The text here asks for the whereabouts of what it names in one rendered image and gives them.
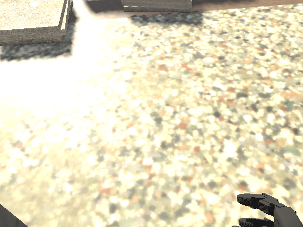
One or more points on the right robot hand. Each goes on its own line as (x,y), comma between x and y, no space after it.
(283,216)

